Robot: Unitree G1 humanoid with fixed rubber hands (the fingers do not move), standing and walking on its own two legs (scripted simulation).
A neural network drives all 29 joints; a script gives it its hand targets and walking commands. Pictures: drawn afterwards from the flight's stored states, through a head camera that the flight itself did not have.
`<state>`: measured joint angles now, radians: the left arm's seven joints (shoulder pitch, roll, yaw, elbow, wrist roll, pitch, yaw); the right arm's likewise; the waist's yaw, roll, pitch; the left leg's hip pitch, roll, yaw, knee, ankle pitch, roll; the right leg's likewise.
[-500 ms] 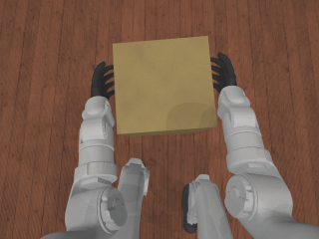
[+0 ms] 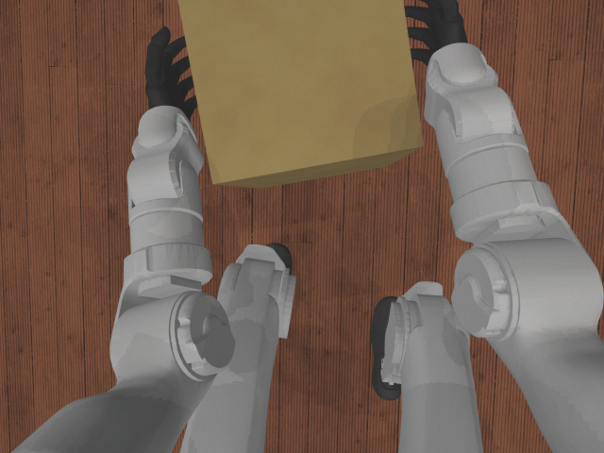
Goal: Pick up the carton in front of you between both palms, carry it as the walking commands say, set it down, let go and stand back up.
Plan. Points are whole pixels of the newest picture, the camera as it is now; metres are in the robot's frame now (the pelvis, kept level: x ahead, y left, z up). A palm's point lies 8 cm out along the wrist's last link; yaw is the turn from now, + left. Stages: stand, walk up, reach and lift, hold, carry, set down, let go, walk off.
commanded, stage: set down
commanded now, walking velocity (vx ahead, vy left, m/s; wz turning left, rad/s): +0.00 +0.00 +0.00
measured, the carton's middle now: (307, 96) +0.51 +0.11 -0.21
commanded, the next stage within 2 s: none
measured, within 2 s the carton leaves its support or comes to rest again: rests again in 1.34 s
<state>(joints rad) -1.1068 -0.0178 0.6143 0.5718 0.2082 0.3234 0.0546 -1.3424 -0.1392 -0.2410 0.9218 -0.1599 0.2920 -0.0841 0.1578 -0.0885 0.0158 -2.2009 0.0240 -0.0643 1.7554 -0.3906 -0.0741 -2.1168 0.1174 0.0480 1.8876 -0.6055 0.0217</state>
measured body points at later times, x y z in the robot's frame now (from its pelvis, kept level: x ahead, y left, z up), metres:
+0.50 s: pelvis +0.00 +0.00 -0.06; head +0.38 +0.02 +0.18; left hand +0.49 +0.29 -0.23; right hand +0.59 +0.00 -0.25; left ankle +0.14 +0.15 -0.43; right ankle +0.07 -0.11 -0.43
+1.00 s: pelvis +0.00 -0.01 -0.07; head +0.38 +0.00 +0.16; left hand +0.49 +0.28 -0.24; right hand +0.58 -0.01 -0.27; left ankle +0.14 +0.15 -0.43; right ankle +0.07 -0.11 -0.43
